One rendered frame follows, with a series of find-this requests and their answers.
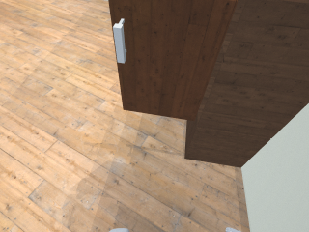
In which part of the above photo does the cupboard door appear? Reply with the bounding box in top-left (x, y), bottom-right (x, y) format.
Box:
top-left (108, 0), bottom-right (238, 121)

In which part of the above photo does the handle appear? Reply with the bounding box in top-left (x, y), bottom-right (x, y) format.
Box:
top-left (113, 18), bottom-right (127, 64)

